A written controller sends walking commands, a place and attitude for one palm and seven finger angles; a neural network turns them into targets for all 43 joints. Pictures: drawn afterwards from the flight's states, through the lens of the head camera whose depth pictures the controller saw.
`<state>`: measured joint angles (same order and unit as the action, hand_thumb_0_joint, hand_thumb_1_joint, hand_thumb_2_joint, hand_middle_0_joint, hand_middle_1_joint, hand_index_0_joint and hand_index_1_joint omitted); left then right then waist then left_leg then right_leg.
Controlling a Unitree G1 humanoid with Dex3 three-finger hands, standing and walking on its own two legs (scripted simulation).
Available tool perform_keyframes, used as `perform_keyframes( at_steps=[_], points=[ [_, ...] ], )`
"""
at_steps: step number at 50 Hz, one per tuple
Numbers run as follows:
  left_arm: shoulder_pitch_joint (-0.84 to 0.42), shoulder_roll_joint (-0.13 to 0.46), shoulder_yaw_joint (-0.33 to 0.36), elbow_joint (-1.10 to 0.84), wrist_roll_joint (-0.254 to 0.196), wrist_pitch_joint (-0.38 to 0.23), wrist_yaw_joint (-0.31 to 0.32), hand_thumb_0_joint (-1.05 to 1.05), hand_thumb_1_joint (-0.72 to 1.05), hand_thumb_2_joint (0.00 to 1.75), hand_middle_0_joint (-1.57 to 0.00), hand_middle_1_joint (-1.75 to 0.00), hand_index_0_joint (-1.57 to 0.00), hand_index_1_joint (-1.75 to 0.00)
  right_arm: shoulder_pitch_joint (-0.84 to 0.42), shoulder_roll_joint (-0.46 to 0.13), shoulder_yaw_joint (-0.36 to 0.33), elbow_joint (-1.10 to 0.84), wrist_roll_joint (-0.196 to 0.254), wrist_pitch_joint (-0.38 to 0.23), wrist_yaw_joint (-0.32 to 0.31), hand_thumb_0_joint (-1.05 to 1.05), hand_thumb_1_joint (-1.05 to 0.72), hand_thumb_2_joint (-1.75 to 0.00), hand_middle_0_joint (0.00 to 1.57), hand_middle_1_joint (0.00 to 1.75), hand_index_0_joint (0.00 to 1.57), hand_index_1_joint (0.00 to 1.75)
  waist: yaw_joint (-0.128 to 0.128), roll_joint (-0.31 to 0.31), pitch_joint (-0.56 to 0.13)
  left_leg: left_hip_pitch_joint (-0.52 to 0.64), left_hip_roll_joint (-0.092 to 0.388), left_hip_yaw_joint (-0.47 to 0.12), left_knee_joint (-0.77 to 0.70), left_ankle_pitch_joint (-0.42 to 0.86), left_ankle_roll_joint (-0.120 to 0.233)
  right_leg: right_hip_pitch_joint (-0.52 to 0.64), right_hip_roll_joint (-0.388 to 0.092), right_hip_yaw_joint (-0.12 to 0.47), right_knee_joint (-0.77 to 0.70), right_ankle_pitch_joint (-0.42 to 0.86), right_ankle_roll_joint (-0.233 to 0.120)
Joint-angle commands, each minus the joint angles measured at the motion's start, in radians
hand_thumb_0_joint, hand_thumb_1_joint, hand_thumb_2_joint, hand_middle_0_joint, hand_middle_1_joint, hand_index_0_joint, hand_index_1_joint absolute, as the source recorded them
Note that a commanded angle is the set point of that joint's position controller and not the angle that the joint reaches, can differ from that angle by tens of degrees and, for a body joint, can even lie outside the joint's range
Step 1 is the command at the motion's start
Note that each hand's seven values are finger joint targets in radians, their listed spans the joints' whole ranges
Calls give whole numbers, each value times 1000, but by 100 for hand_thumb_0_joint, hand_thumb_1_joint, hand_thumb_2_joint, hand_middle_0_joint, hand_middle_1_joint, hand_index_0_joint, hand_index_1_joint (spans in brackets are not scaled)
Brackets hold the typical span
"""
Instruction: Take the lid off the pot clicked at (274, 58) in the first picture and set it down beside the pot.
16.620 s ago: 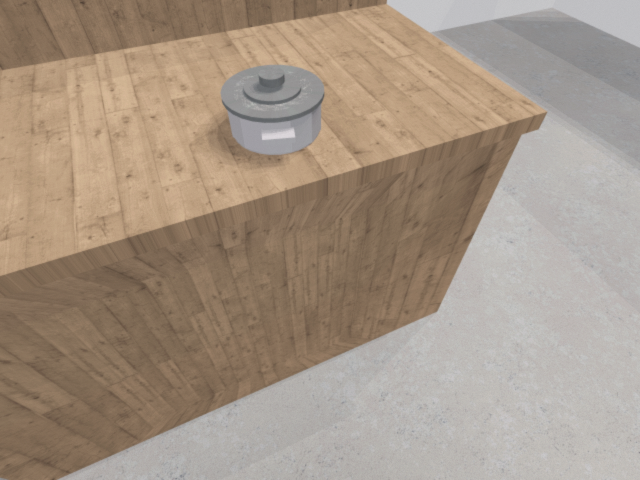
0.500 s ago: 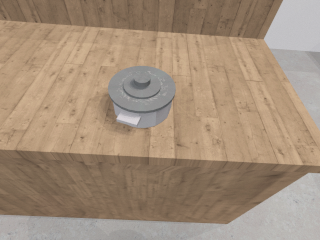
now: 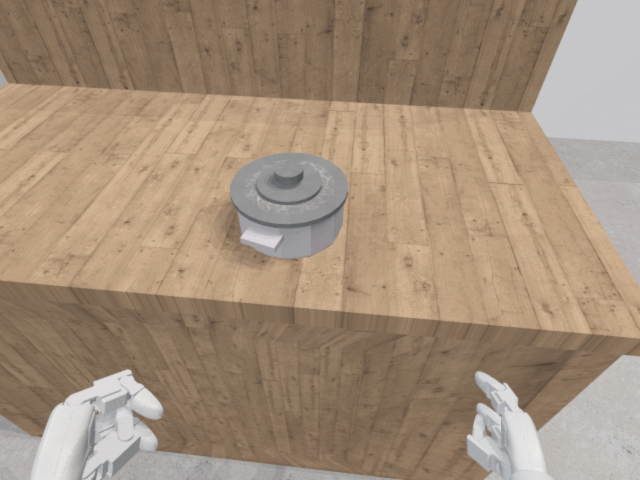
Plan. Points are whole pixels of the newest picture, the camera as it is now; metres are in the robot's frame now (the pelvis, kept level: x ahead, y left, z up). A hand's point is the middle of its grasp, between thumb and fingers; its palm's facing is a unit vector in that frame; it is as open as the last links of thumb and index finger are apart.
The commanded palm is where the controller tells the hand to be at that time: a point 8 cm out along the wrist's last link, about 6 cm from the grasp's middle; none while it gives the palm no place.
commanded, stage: lift the closed hand beside the body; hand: left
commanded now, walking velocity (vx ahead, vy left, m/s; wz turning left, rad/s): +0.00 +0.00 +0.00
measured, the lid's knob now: (288, 172) +0.48 +0.11 +0.16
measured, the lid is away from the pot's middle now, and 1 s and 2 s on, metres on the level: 0.00 0.00 0.00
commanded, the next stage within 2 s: raise the hand higher, near the body in 0.06 s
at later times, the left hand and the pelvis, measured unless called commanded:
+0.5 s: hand (109, 363) +0.18 +0.23 +0.14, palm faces +0.33 -0.82 -0.47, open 3.1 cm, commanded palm +0.11 +0.26 +0.17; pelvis +0.02 -0.01 +0.00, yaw -1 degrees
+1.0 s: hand (90, 298) +0.20 +0.23 +0.21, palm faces +0.39 -0.81 -0.44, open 3.1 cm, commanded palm +0.14 +0.27 +0.23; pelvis +0.02 +0.00 +0.00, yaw -1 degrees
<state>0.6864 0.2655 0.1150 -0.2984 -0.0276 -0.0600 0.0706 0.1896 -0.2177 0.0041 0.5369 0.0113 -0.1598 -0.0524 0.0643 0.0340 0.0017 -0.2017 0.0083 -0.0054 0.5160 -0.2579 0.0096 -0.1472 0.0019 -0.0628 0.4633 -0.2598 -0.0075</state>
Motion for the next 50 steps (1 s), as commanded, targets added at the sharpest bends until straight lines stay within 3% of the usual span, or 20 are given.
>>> perform_keyframes(
  at_steps=[1,4,5,9,12,14,16,19,21,24,25,28,30,32,36,39,40,44,46,50],
  points=[
    [-25,137,122,-289,-4,-81,14,0,90,90,-130,-150,-130,-150,-134,-76,-31,-141,0,-71,-12,0,-90,-90,20,30,20,30,-12,3,-8,63,-1,17,-89,53,14,-88,-19,14,-130,-9,-3],
    [8,194,202,-306,-2,-88,23,0,90,90,-130,-150,-130,-150,-157,-74,-37,-119,1,-84,-15,0,-90,-90,20,30,20,30,5,-5,-25,75,-1,22,-85,66,16,-79,-20,20,-141,-10,1],
    [9,164,178,-312,-4,-94,19,0,90,90,-130,-150,-130,-150,-164,-61,-33,-117,1,-89,-18,0,-90,-90,20,30,20,30,2,-24,6,64,-2,22,-87,61,17,-89,-22,22,-150,-22,3],
    [25,204,248,-320,-1,-108,26,0,90,90,-130,-150,-130,-150,-178,-62,-42,-89,3,-107,-23,0,-90,-90,20,30,20,30,11,-30,8,80,2,29,-83,74,20,-91,-21,30,-158,-16,8],
    [25,183,239,-311,-8,-122,17,0,90,90,-130,-150,-130,-150,-178,-62,-48,-83,5,-108,-25,0,-90,-90,20,30,20,30,10,-61,17,86,4,31,-87,93,25,-88,-26,29,-157,5,12],
    [20,219,285,-337,-7,-130,21,0,90,90,-130,-150,-130,-150,-179,-66,-52,-78,7,-111,-26,0,-90,-90,20,30,20,30,15,-31,-16,108,3,39,-79,109,26,-80,-25,35,-155,29,12],
    [-13,213,280,-354,-12,-137,21,0,90,90,-130,-150,-130,-150,-177,-62,-48,-77,6,-114,-29,0,-90,-90,20,30,20,30,11,-47,-10,107,3,38,-83,129,27,-70,-27,33,-148,62,13],
    [-20,240,314,-406,-12,-145,26,0,90,90,-130,-150,-130,-150,-175,-69,-50,-78,7,-119,-27,0,-90,-90,20,30,20,30,17,10,-42,131,4,40,-79,162,24,-55,-25,35,-136,119,9],
    [-10,203,282,-396,-14,-146,21,0,90,90,-130,-150,-130,-150,-174,-62,-47,-75,5,-119,-24,0,-90,-90,20,30,20,30,14,-6,-38,127,6,37,-83,189,24,-42,-27,23,-118,157,9],
    [-7,237,329,-419,-16,-145,23,0,90,90,-130,-150,-130,-150,-177,-68,-52,-77,7,-111,-19,0,-90,-90,20,30,20,30,21,3,-52,131,7,37,-78,222,21,-27,-22,23,-104,210,7],
    [-29,217,298,-465,-14,-153,19,0,90,90,-130,-150,-130,-150,-176,-64,-47,-86,6,-112,-18,0,-90,-90,20,30,20,30,16,16,-60,139,7,39,-76,250,21,-21,-25,19,-98,241,6],
    [-40,224,302,-473,-14,-147,19,0,90,90,-130,-150,-130,-150,-169,-66,-46,-84,4,-108,-14,0,-90,-90,20,30,20,30,17,41,-59,140,12,29,-77,288,16,-14,-24,13,-81,274,4],
    [-48,215,306,-456,-16,-145,17,0,90,90,-130,-150,-130,-150,-179,-58,-42,-83,5,-98,-10,0,-90,-90,20,30,20,30,14,-3,-26,124,12,28,-78,274,17,-31,-22,10,-89,265,2],
    [-87,228,309,-495,-17,-153,16,0,90,90,-130,-150,-130,-150,-175,-66,-43,-94,6,-97,-13,0,-90,-90,20,30,20,30,14,33,-38,134,15,28,-80,258,15,-30,-25,13,-89,240,2],
    [-84,234,327,-504,-21,-160,20,0,90,90,-130,-150,-130,-150,-173,-64,-38,-93,6,-98,-8,0,-90,-90,20,30,20,30,20,43,-52,130,19,20,-84,249,11,-22,-24,11,-82,218,-3],
    [-108,253,356,-516,-25,-161,22,0,90,90,-130,-150,-130,-150,-183,-72,-38,-93,8,-92,-3,0,-90,-90,20,30,20,30,19,24,-49,128,22,19,-84,231,10,-29,-18,15,-83,199,-4],
    [-144,231,321,-545,-23,-169,18,0,90,90,-130,-150,-130,-150,-178,-68,-28,-98,4,-93,-1,0,-90,-90,20,30,20,30,14,36,-56,128,20,16,-89,231,9,-27,-22,10,-86,190,-6],
    [-175,266,379,-495,-32,-164,27,0,90,90,-130,-150,-130,-150,-182,-73,-32,-82,5,-83,-2,0,-90,-90,20,30,20,30,15,-1,-35,125,26,12,-96,191,10,-40,-17,14,-96,151,-5],
    [-214,244,354,-499,-33,-173,23,0,90,90,-130,-150,-130,-150,-179,-70,-27,-84,5,-82,-3,0,-90,-90,20,30,20,30,11,-7,-26,119,25,12,-103,179,11,-42,-22,11,-100,132,-5],
    [-274,259,367,-538,-36,-185,25,0,90,90,-130,-150,-130,-150,-179,-71,-20,-82,1,-87,1,0,-90,-90,20,30,20,30,12,27,-59,136,23,9,-105,182,11,-34,-22,16,-98,130,-9]
  ],
)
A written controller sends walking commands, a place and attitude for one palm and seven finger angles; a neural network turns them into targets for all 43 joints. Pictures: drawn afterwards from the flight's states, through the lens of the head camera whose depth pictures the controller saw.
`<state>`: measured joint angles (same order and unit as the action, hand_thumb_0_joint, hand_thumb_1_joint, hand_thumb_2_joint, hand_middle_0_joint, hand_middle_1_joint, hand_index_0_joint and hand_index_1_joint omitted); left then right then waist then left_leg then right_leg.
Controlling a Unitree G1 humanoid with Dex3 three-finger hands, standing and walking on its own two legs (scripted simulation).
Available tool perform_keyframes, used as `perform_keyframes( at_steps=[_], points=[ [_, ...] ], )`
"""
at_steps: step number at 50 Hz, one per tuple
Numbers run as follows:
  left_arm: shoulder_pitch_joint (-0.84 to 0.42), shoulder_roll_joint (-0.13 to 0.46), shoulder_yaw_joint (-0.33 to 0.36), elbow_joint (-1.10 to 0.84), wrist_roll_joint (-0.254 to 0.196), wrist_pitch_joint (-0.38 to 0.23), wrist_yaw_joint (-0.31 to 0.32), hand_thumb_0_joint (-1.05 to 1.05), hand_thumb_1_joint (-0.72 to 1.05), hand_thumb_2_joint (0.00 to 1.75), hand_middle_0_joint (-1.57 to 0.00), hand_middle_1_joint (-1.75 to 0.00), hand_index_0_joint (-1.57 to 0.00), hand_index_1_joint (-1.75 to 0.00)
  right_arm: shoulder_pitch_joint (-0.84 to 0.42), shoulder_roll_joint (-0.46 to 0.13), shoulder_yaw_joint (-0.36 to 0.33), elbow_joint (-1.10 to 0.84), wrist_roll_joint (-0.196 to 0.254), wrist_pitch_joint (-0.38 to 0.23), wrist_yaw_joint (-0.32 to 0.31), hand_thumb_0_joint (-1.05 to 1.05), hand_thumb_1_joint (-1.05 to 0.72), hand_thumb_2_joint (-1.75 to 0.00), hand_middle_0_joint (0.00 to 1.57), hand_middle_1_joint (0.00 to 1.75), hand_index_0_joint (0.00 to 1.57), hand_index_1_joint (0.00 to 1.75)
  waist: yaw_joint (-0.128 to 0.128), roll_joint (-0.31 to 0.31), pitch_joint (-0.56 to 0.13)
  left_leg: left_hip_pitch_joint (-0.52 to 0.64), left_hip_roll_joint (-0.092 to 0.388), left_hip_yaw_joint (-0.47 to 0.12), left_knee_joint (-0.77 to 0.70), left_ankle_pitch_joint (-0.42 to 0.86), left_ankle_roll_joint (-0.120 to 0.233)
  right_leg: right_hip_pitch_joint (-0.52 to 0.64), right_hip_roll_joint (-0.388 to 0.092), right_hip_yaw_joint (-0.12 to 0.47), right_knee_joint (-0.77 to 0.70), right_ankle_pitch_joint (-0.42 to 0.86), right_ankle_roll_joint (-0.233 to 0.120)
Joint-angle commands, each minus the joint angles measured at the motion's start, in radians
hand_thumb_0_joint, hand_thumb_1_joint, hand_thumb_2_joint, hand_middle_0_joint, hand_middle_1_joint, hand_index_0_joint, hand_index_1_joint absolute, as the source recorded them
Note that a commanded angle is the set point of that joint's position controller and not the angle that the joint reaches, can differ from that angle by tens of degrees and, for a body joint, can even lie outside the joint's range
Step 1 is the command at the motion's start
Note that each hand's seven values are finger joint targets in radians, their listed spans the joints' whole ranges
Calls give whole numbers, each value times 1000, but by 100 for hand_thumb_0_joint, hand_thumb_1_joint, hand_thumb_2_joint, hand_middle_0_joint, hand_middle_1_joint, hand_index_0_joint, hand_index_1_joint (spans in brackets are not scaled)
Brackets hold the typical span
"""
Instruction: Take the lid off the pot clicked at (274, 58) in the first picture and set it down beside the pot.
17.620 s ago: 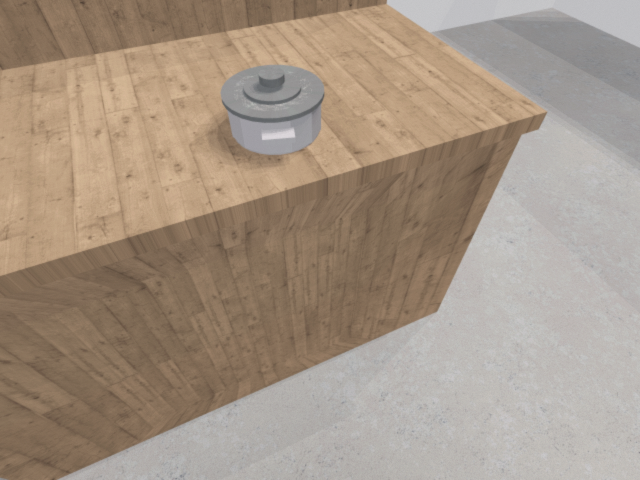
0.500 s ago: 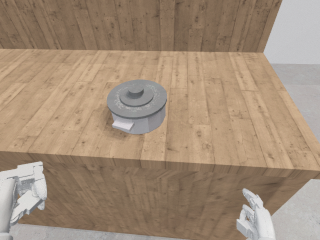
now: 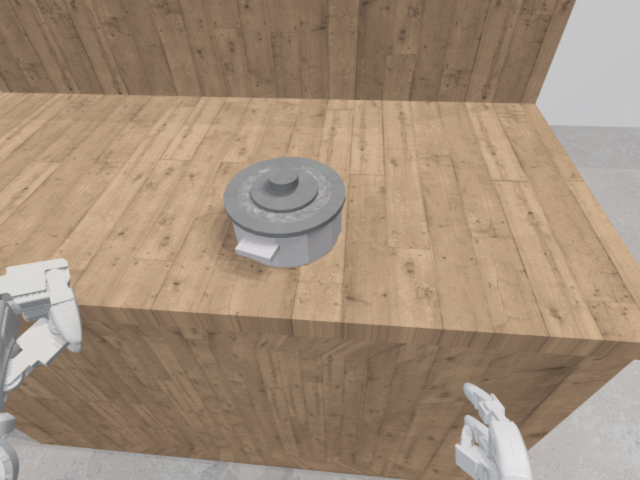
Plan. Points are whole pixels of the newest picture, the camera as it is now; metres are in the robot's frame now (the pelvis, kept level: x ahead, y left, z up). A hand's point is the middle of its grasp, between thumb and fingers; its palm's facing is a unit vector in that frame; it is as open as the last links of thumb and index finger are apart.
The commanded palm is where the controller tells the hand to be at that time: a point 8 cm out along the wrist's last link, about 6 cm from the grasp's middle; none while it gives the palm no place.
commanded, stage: reach forward and open the fingers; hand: left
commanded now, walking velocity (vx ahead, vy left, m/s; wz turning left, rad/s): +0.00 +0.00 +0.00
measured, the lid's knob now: (283, 179) +0.46 +0.12 +0.15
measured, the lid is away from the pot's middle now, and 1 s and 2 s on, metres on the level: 0.00 0.00 0.00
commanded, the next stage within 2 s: move the open hand above the knob in 1.14 s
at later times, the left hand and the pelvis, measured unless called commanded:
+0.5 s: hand (55, 314) +0.20 +0.27 +0.19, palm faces -0.04 +0.02 -1.00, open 3.5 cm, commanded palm +0.17 +0.27 +0.25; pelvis -0.02 +0.01 +0.00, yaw +2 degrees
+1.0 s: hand (80, 267) +0.23 +0.26 +0.21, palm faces -0.04 +0.02 -1.00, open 9.4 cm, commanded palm +0.20 +0.26 +0.28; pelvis -0.06 +0.01 +0.00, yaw +1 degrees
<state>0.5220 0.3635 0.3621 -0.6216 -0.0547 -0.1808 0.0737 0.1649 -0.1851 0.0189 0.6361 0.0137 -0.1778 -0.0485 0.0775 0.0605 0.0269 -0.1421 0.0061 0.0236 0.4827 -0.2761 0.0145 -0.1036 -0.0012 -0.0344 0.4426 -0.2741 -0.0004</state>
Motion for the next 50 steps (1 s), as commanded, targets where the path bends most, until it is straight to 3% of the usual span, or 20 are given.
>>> perform_keyframes(
  at_steps=[1,2,3,4,5,7,12,19,20,24,27,29,30,34,36,40,43,44,48,50],
  points=[
    [-96,165,132,-195,-11,-63,23,0,90,90,-130,-150,-130,-150,-152,-103,-39,-179,0,-68,-3,0,-90,-90,20,30,20,30,1,-13,-75,74,28,-18,-72,202,5,-76,-19,-15,-75,149,-15],
    [-109,170,138,-199,-13,-63,24,0,90,90,-130,-150,-130,-150,-151,-107,-39,-179,0,-67,-3,0,-90,-90,20,30,20,30,2,-15,-84,77,27,-17,-72,207,6,-70,-19,-13,-76,156,-15],
    [-137,406,92,-241,371,44,47,0,87,92,-129,-146,-129,-146,-163,-183,-25,-215,-42,9,8,0,-90,-90,20,30,20,30,26,79,-94,-67,8,9,-57,249,-3,-95,-18,-7,-12,178,-8],
    [-179,325,80,-321,359,103,65,0,85,94,-129,-143,-129,-143,-201,-146,-28,-276,-21,43,24,0,-90,-90,20,30,20,30,17,128,-85,-79,10,18,-54,262,-12,-88,-19,-27,2,176,-20],
    [-169,354,75,-288,454,145,70,0,82,96,-128,-139,-128,-139,-181,-143,-27,-273,-29,73,32,0,-90,-90,20,30,20,30,34,141,-91,-99,10,14,-58,257,-13,-96,-16,-32,18,148,-28],
    [-71,406,94,-252,558,223,49,0,77,100,-127,-132,-127,-132,-193,-167,-33,-298,-21,146,50,0,-90,-90,20,30,20,30,47,73,-131,-89,11,18,-42,274,-7,-81,-7,-27,20,168,-28],
    [-153,562,102,-154,708,314,-72,0,62,111,-124,-115,-124,-115,-223,-194,-30,-307,11,217,59,0,-90,-90,20,30,20,30,36,3,-205,-76,6,-7,-18,293,6,-85,-13,-3,9,211,-11],
    [-320,626,56,-59,698,313,-274,0,37,126,-117,-90,-117,-90,-245,-193,-28,-289,50,172,52,0,-90,-90,20,30,20,30,18,-18,-231,-7,-13,-40,-33,338,19,-83,-4,-12,-26,275,7],
    [-443,639,28,-72,698,299,-300,0,33,128,-116,-86,-116,-86,-221,-198,-27,-272,46,173,45,0,-90,-90,20,30,20,30,10,-12,-245,-17,-19,-42,-47,330,22,-75,-12,-24,-34,259,13],
    [-540,699,45,-15,722,302,-365,0,18,136,-111,-72,-111,-72,-240,-193,-21,-275,46,142,33,0,-90,-90,20,30,20,30,16,29,-245,23,-28,-57,-56,338,23,-68,4,-13,-39,246,0],
    [-643,676,-8,91,727,296,-412,0,7,142,-108,-61,-108,-61,-215,-197,-22,-251,43,145,28,0,-90,-90,20,30,20,30,13,13,-206,-9,-33,-51,-87,271,21,-89,0,-29,-62,173,8],
    [-623,698,25,109,729,304,-426,0,1,147,-105,-54,-105,-54,-236,-197,-19,-274,49,138,35,0,-90,-90,20,30,20,30,20,8,-238,21,-36,-55,-69,295,22,-73,12,-17,-48,199,-5],
    [-703,682,-13,111,724,297,-445,0,-3,149,-104,-51,-104,-51,-233,-197,-16,-259,42,148,36,0,-90,-90,20,30,20,30,15,24,-255,-3,-45,-46,-91,273,23,-62,3,-29,-61,178,1],
    [-731,678,-24,172,729,303,-460,0,-16,157,-99,-36,-99,-36,-241,-198,-14,-273,52,129,37,0,-90,-90,20,30,20,30,10,6,-215,12,-38,-48,-80,211,23,-105,16,-16,-58,122,-2],
    [-870,681,-58,140,735,288,-469,0,-22,161,-96,-29,-96,-29,-239,-193,-16,-269,52,133,33,0,-90,-90,20,30,20,30,11,17,-232,-3,-37,-48,-109,159,23,-93,2,-22,-68,59,5],
    [-923,694,-54,206,753,293,-473,0,-35,170,-91,-15,-91,-15,-238,-192,-11,-256,45,132,36,0,-90,-90,20,30,20,30,15,29,-255,-12,-42,-54,-117,145,22,-88,8,-24,-61,47,-6],
    [-959,663,-88,268,761,301,-471,0,-41,174,-88,-8,-88,-8,-233,-195,-17,-254,53,133,32,0,-90,-90,20,30,20,30,13,13,-193,-32,-36,-50,-125,87,21,-129,1,-23,-63,-4,-3],
    [-927,686,-52,246,757,300,-464,0,-41,174,-88,-8,-88,-8,-237,-197,-18,-271,59,124,39,0,-90,-90,20,30,20,30,12,24,-229,3,-36,-52,-98,119,21,-116,12,-9,-48,35,-15],
    [-1042,650,-124,277,767,300,-475,0,-41,172,-87,-8,-87,-8,-239,-196,-17,-260,57,134,32,0,-90,-90,20,30,20,30,3,10,-207,-32,-38,-45,-123,55,23,-133,-1,-18,-59,-26,-3],
    [-1069,672,-108,275,773,298,-476,0,-40,171,-87,-8,-87,-8,-237,-195,-13,-260,53,133,34,0,-90,-90,20,30,20,30,6,30,-264,-19,-41,-48,-123,69,24,-105,3,-14,-53,-10,-10]
  ],
)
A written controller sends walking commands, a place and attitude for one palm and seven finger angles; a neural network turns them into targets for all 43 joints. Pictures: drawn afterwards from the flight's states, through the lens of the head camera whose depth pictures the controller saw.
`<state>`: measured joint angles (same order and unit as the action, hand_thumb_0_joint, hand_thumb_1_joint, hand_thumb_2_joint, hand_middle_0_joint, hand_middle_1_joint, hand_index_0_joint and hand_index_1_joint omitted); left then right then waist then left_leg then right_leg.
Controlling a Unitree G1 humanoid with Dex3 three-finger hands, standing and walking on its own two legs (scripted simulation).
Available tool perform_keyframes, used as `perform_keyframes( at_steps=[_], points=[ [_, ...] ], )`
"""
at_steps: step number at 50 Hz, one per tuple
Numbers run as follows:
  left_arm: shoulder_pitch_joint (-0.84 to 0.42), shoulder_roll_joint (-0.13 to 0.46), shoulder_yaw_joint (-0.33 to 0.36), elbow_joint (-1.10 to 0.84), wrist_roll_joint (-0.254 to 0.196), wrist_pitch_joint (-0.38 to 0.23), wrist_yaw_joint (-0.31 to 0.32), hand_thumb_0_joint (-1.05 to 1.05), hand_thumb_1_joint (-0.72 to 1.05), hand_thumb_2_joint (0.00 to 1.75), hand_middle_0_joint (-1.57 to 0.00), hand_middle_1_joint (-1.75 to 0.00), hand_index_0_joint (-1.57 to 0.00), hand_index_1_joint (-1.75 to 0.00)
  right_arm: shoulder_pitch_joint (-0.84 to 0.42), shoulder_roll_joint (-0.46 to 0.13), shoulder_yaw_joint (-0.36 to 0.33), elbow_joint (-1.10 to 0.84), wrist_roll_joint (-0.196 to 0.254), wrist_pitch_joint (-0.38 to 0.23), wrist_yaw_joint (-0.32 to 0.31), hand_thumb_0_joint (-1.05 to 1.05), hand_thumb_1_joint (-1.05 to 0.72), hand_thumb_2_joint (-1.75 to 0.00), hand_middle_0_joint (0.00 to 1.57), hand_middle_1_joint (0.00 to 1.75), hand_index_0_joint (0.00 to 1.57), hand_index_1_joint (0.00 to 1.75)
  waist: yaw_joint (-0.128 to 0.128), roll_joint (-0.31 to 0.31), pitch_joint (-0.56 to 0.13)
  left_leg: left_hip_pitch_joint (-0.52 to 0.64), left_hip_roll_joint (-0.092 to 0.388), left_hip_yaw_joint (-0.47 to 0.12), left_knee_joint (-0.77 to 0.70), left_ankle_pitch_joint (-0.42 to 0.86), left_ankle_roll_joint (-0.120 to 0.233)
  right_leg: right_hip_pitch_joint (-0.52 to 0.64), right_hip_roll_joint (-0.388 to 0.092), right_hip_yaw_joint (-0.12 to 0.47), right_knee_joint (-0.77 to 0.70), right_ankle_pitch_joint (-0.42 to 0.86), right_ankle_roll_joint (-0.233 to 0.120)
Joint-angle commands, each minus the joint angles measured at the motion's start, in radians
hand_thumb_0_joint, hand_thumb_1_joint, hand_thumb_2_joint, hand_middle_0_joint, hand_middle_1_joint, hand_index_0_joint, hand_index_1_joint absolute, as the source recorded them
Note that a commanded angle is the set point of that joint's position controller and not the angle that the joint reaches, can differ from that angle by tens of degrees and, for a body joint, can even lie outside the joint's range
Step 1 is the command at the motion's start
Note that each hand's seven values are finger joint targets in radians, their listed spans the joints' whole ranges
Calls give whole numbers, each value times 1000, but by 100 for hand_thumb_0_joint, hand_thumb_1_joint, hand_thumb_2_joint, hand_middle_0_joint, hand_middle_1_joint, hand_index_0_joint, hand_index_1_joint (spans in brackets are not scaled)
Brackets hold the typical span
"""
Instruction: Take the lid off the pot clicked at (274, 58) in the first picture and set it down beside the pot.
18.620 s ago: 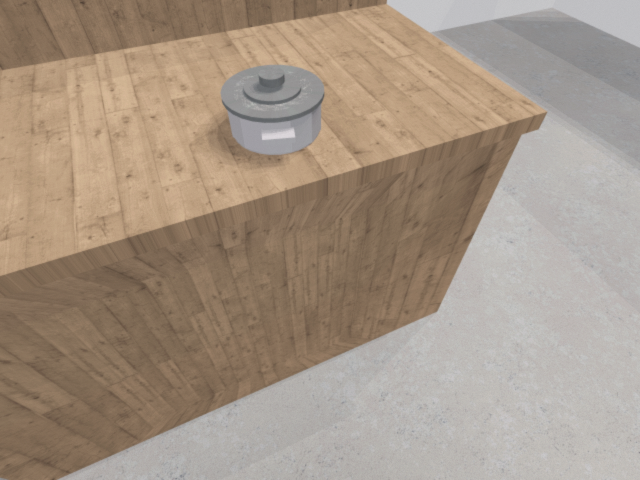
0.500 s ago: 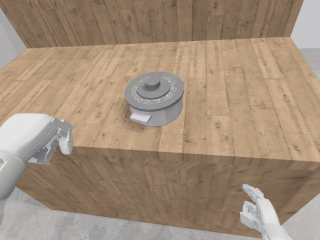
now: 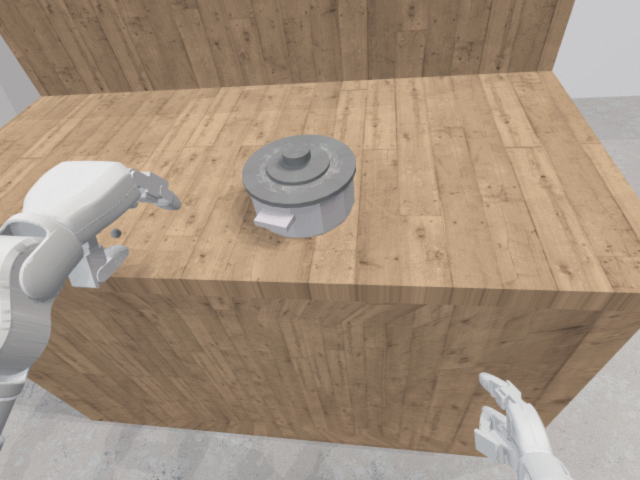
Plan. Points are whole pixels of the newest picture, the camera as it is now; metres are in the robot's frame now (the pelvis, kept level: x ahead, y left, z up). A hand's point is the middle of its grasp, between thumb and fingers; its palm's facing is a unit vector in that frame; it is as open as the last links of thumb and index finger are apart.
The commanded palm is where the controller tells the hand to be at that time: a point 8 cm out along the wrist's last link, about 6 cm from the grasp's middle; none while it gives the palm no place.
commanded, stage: reach forward and open the fingers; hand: left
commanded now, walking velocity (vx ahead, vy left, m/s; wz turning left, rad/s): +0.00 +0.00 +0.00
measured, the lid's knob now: (296, 153) +0.51 +0.10 +0.16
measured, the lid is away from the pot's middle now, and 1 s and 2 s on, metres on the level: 0.00 0.00 0.00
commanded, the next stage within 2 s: move the open hand above the knob in 0.14 s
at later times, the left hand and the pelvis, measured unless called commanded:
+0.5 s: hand (157, 195) +0.35 +0.22 +0.22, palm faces -0.07 +0.02 -1.00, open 10.1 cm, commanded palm +0.31 +0.21 +0.29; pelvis +0.01 -0.01 +0.00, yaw +0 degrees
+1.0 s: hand (215, 167) +0.39 +0.16 +0.22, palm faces -0.02 -0.03 -1.00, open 10.1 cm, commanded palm +0.36 +0.16 +0.29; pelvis +0.02 -0.01 +0.00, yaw +0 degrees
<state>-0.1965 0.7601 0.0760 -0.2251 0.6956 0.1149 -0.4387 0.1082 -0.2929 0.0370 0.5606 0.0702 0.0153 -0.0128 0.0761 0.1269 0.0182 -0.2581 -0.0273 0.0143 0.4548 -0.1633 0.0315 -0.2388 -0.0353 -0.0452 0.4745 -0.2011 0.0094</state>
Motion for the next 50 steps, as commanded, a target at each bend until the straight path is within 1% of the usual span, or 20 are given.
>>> perform_keyframes(
  at_steps=[1,3,5,7,15,18,20,22,25,27,29,32,35,37,40,42,44,45,48,50],
  points=[
    [-379,281,174,-125,24,3,39,0,-40,171,-87,-8,-87,-8,-181,-85,-33,-188,2,-62,-5,0,-90,-90,20,30,20,30,5,-51,-231,92,-4,-40,-96,-55,6,20,32,-4,-84,-97,-16],
    [-409,277,165,-75,34,8,39,0,-40,171,-87,-8,-87,-8,-175,-89,-34,-177,0,-62,-9,0,-90,-90,20,30,20,30,3,-53,-202,80,-4,-40,-97,-69,6,0,33,-5,-86,-109,-18],
    [-424,291,175,-56,34,8,35,0,-40,170,-87,-8,-87,-8,-174,-89,-30,-177,-2,-61,-5,0,-90,-90,20,30,20,30,4,-55,-257,89,-9,-41,-91,-45,7,29,35,-1,-82,-87,-23],
    [-440,264,148,-43,31,12,32,0,-40,170,-87,-8,-87,-8,-177,-89,-32,-179,3,-60,-7,0,-90,-90,20,30,20,30,0,-64,-213,79,-6,-35,-92,-62,7,5,31,-5,-86,-101,-18],
    [-503,247,118,-9,47,27,12,0,-40,169,-87,-8,-87,-8,-168,-89,-28,-177,0,-52,2,0,-90,-90,20,30,20,30,-7,-71,-278,98,-20,-24,-68,28,13,45,31,1,-76,-9,-25],
    [-525,227,93,17,51,39,9,0,-40,169,-87,-8,-87,-8,-164,-91,-31,-173,7,-47,1,0,-90,-90,20,30,20,30,-14,-94,-243,98,-16,-23,-69,23,13,21,30,-5,-76,-8,-19],
    [-566,226,85,16,52,41,3,0,-40,169,-87,-8,-87,-8,-164,-91,-27,-175,4,-43,6,0,-90,-90,20,30,20,30,-15,-89,-286,105,-24,-22,-62,52,15,50,31,-2,-72,25,-24],
    [-597,237,87,25,59,48,4,0,-40,169,-87,-8,-87,-8,-169,-94,-30,-173,6,-40,4,0,-90,-90,20,30,20,30,-14,-93,-261,102,-21,-21,-63,44,16,37,27,-2,-72,20,-22],
    [-639,234,80,2,63,54,0,0,-40,169,-87,-8,-87,-8,-169,-86,-27,-175,3,-37,12,0,-90,-90,20,30,20,30,-14,-67,-341,133,-29,-23,-49,112,17,78,29,3,-53,91,-29],
    [-607,209,73,-15,60,68,-2,0,-40,169,-87,-8,-87,-8,-173,-84,-33,-181,4,-35,17,0,-90,-90,20,30,20,30,-6,-84,-329,134,-27,-23,-44,141,19,79,25,2,-48,128,-28],
    [-558,242,121,-22,55,73,2,0,-40,169,-87,-8,-87,-8,-169,-96,-36,-186,7,-32,26,0,-90,-90,20,30,20,30,-8,-85,-350,156,-26,-23,-18,196,18,91,30,9,-33,186,-35],
    [-605,161,38,-4,57,92,-10,0,-40,169,-87,-8,-87,-8,-178,-85,-30,-183,9,-11,32,0,-90,-90,20,30,20,30,-15,-124,-279,114,-23,-17,-45,144,17,58,26,-7,-50,144,-25],
    [-612,139,12,-26,62,100,-9,0,-40,169,-87,-8,-87,-8,-178,-78,-26,-188,7,-3,38,0,-90,-90,20,30,20,30,-17,-100,-336,138,-30,-14,-37,175,18,77,30,-4,-39,161,-30],
    [-653,153,18,-35,70,108,-1,0,-40,169,-87,-8,-87,-8,-186,-81,-28,-186,10,3,35,0,-90,-90,20,30,20,30,-17,-100,-302,133,-22,-17,-46,155,15,57,31,-7,-40,137,-31],
    [-721,132,-9,-55,77,111,10,0,-40,169,-87,-8,-87,-8,-179,-71,-25,-179,8,3,40,0,-90,-90,20,30,20,30,-21,-71,-366,166,-25,-21,-41,193,13,77,35,-7,-27,154,-37],
    [-709,120,-16,13,82,126,17,0,-40,169,-87,-8,-87,-8,-182,-75,-27,-169,8,12,39,0,-90,-90,20,30,20,30,-21,-115,-307,137,-19,-22,-51,144,11,47,33,-11,-36,113,-36],
    [-716,127,-3,11,74,121,29,0,-40,169,-87,-8,-87,-8,-184,-82,-26,-176,15,11,43,0,-90,-90,20,30,20,30,-28,-113,-319,152,-19,-24,-30,163,12,46,34,-3,-27,136,-43],
    [-751,74,-64,15,86,126,20,0,-40,169,-87,-8,-87,-8,-187,-68,-20,-172,9,20,44,0,-90,-90,20,30,20,30,-25,-96,-344,142,-25,-15,-50,157,11,65,33,-8,-31,126,-40],
    [-805,29,-114,36,96,139,30,0,-40,169,-87,-8,-87,-8,-195,-64,-22,-167,16,25,43,0,-90,-90,20,30,20,30,-34,-115,-309,145,-17,-18,-56,113,9,24,32,-12,-33,81,-38],
    [-832,64,-86,35,105,139,36,0,-40,169,-87,-8,-87,-8,-185,-65,-19,-166,9,25,46,0,-90,-90,20,30,20,30,-27,-100,-376,155,-22,-17,-50,150,11,68,34,-8,-24,114,-44]
  ],
)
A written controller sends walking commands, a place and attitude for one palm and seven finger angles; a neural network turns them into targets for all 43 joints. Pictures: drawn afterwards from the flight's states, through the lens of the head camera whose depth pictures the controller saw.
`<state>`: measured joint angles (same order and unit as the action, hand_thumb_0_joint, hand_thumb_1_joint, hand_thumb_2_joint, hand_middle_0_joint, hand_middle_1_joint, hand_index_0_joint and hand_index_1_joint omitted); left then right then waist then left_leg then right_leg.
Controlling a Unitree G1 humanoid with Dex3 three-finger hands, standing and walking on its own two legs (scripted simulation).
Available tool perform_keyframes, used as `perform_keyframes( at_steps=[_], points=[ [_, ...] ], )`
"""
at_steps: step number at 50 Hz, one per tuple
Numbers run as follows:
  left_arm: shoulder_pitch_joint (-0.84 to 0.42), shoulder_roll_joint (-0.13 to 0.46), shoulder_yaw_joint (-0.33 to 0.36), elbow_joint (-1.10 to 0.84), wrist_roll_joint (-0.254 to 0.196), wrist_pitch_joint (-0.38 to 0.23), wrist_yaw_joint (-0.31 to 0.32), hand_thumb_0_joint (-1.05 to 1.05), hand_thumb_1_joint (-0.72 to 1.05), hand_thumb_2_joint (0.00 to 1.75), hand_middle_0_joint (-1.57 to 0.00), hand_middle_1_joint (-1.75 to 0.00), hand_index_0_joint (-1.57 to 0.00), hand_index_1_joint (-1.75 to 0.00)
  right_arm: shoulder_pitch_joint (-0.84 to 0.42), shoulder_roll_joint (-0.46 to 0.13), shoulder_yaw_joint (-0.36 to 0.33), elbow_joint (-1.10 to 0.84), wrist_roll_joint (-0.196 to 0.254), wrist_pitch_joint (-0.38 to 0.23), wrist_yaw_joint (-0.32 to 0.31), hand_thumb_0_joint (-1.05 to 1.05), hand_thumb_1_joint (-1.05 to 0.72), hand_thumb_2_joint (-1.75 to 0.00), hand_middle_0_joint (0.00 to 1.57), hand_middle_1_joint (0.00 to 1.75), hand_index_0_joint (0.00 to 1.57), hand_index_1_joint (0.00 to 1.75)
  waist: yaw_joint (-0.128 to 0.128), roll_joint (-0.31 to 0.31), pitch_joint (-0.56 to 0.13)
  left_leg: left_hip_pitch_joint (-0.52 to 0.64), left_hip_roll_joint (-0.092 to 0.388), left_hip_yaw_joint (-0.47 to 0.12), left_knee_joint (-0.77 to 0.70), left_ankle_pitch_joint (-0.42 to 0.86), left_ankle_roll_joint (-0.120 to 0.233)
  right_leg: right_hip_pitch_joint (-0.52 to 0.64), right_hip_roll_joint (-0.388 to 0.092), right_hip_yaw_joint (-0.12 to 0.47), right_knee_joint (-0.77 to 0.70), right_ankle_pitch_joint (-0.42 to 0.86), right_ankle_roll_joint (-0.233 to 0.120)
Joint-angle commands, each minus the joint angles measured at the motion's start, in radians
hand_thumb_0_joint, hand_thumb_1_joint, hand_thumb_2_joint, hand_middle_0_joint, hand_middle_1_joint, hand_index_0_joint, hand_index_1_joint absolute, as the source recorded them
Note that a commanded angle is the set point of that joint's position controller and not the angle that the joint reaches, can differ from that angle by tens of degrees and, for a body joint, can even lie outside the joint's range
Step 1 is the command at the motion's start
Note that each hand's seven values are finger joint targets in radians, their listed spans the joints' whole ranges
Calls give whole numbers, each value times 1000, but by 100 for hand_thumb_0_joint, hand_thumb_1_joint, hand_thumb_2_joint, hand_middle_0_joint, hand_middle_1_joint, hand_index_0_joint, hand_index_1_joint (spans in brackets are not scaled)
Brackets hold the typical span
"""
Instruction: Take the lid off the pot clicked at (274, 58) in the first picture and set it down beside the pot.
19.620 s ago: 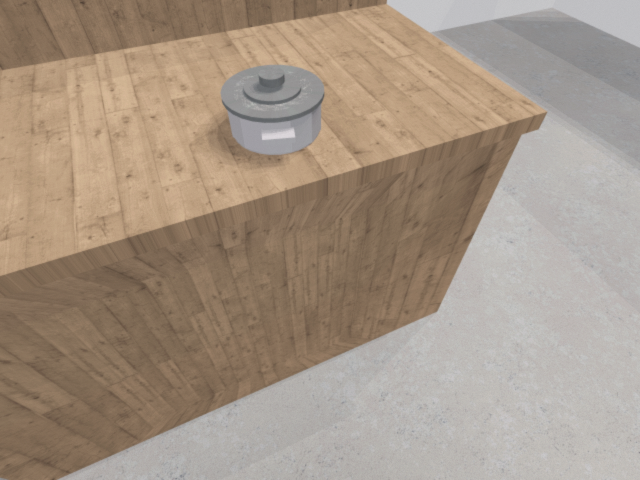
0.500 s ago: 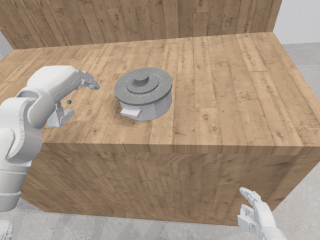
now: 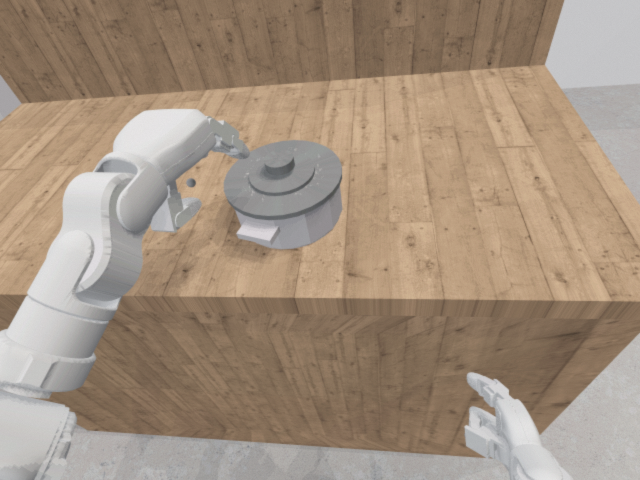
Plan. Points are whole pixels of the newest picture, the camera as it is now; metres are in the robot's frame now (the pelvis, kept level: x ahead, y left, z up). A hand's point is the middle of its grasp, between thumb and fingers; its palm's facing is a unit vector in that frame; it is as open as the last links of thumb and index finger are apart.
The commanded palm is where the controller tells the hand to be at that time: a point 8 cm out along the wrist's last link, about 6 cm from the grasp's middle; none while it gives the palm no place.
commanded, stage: move the open hand above the knob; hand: left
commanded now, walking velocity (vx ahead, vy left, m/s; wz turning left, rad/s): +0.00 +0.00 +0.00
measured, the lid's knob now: (279, 162) +0.49 +0.10 +0.16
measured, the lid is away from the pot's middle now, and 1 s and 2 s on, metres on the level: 0.00 0.00 0.00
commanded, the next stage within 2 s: lower the open fingers around the knob in 1.90 s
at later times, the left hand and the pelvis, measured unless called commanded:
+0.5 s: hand (243, 147) +0.42 +0.12 +0.23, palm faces -0.04 -0.03 -1.00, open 10.1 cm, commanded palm +0.39 +0.13 +0.29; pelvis +0.01 -0.01 +0.00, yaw -1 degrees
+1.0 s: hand (273, 126) +0.47 +0.09 +0.23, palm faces -0.11 -0.04 -0.99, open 10.1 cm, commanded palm +0.43 +0.11 +0.29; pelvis +0.02 -0.01 +0.00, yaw -1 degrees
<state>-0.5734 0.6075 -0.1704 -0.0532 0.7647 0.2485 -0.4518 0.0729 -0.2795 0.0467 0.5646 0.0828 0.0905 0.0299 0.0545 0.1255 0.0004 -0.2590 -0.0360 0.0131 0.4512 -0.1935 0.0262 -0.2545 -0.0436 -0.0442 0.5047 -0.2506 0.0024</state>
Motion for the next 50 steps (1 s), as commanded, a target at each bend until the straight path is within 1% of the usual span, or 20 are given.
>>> perform_keyframes(
  at_steps=[1,4,6,9,12,15,16,17,20,23,26,29,31,33,35,36,38,42,49,50],
  points=[
    [-478,224,163,-139,44,11,54,0,-40,169,-87,-8,-87,-8,-157,-77,-33,-172,-1,-49,2,0,-90,-90,20,30,20,30,-5,-102,-348,155,-10,-14,-42,183,15,77,38,-5,-50,166,-36],
    [-458,255,208,-99,36,11,67,0,-40,169,-87,-8,-87,-8,-146,-90,-34,-167,-3,-45,6,0,-90,-90,20,30,20,30,-5,-102,-350,151,-10,-17,-23,215,17,88,36,2,-43,213,-42],
    [-464,191,150,-67,45,24,57,0,-40,169,-87,-8,-87,-8,-152,-74,-30,-172,-2,-36,9,0,-90,-90,20,30,20,30,-3,-144,-338,128,-11,-7,-37,211,16,93,32,-5,-46,214,-35],
    [-442,197,168,-43,31,25,60,0,-40,169,-87,-8,-87,-8,-144,-88,-37,-173,2,-30,11,0,-90,-90,20,30,20,30,-11,-147,-318,132,-10,-5,-23,201,20,77,32,-1,-49,221,-36],
    [-537,125,78,-45,48,36,53,0,-40,169,-87,-8,-87,-8,-151,-75,-31,-172,5,-24,6,0,-90,-90,20,30,20,30,-25,-145,-314,131,-11,3,-40,174,19,61,35,-7,-52,190,-30],
    [-605,146,87,-14,56,36,66,0,-40,169,-87,-8,-87,-8,-132,-73,-31,-162,2,-32,2,0,-90,-90,20,30,20,30,-27,-135,-362,143,-19,1,-37,183,24,88,38,0,-49,201,-32],
    [-616,202,131,45,68,44,73,0,-40,169,-87,-8,-87,-8,-118,-83,-33,-146,1,-30,-5,0,-90,-90,20,30,20,30,-25,-158,-345,126,-13,1,-42,162,21,87,34,1,-52,187,-31],
    [-640,189,112,69,73,47,74,0,-40,169,-87,-8,-87,-8,-123,-84,-29,-144,0,-29,-9,0,-90,-90,20,30,20,30,-28,-151,-322,113,-15,4,-45,156,21,79,33,3,-56,186,-31],
    [-667,176,109,54,70,39,79,0,-40,169,-87,-8,-87,-8,-115,-75,-33,-144,-1,-41,-7,0,-90,-90,20,30,20,30,-23,-144,-414,150,-20,3,-32,223,27,130,32,12,-38,258,-33],
    [-659,123,69,121,69,58,71,0,-40,169,-87,-8,-87,-8,-116,-78,-35,-139,2,-36,-4,0,-90,-90,20,30,20,30,-31,-163,-355,123,-19,9,-33,208,25,106,27,9,-46,271,-29],
    [-655,140,82,146,74,65,66,0,-40,169,-87,-8,-87,-8,-115,-84,-37,-142,3,-29,-5,0,-90,-90,20,30,20,30,-32,-201,-352,110,-18,16,-36,199,28,120,24,13,-52,282,-23],
    [-700,99,50,121,56,63,67,0,-40,169,-87,-8,-87,-8,-113,-90,-44,-146,9,-34,-3,0,-90,-90,20,30,20,30,-49,-164,-373,144,-20,7,-17,223,34,109,27,12,-47,303,-29],
    [-745,151,75,201,87,79,67,0,-40,169,-87,-8,-87,-8,-97,-89,-37,-126,3,-29,-13,0,-90,-90,20,30,20,30,-46,-189,-358,115,-17,15,-37,199,31,114,28,13,-50,288,-24],
    [-804,101,30,205,85,81,66,0,-40,169,-87,-8,-87,-8,-95,-82,-35,-123,5,-37,-15,0,-90,-90,20,30,20,30,-53,-163,-363,129,-21,9,-39,200,31,102,28,9,-48,282,-26],
    [-832,122,50,167,86,76,71,0,-40,169,-87,-8,-87,-8,-91,-78,-39,-126,2,-49,-12,0,-90,-90,20,30,20,30,-47,-158,-443,160,-24,6,-28,247,36,146,28,18,-37,330,-27],
    [-812,149,75,245,94,87,70,0,-40,169,-87,-8,-87,-8,-89,-85,-40,-115,-1,-44,-17,0,-90,-90,20,30,20,30,-47,-184,-403,135,-21,10,-28,232,36,132,28,19,-43,326,-26],
    [-852,63,0,292,94,98,65,0,-40,169,-87,-8,-87,-8,-80,-81,-37,-104,3,-45,-16,0,-90,-90,20,30,20,30,-64,-183,-366,128,-22,9,-32,221,33,97,29,9,-45,318,-26],
    [-930,30,-33,333,103,105,68,0,-40,169,-87,-8,-87,-8,-69,-83,-37,-93,4,-44,-14,0,-90,-90,20,30,20,30,-75,-171,-381,135,-24,4,-38,208,33,88,31,6,-46,303,-28],
    [-911,60,20,364,93,99,70,0,-40,169,-87,-8,-87,-8,-56,-93,-47,-100,-2,-47,-14,0,-90,-90,20,30,20,30,-60,-180,-439,149,-23,-5,-28,276,43,145,26,13,-42,375,-33],
    [-920,106,49,342,116,99,69,0,-40,169,-87,-8,-87,-8,-62,-86,-42,-101,-5,-49,-13,0,-90,-90,20,30,20,30,-50,-181,-470,155,-22,1,-31,290,40,165,26,20,-31,390,-31]
  ],
)
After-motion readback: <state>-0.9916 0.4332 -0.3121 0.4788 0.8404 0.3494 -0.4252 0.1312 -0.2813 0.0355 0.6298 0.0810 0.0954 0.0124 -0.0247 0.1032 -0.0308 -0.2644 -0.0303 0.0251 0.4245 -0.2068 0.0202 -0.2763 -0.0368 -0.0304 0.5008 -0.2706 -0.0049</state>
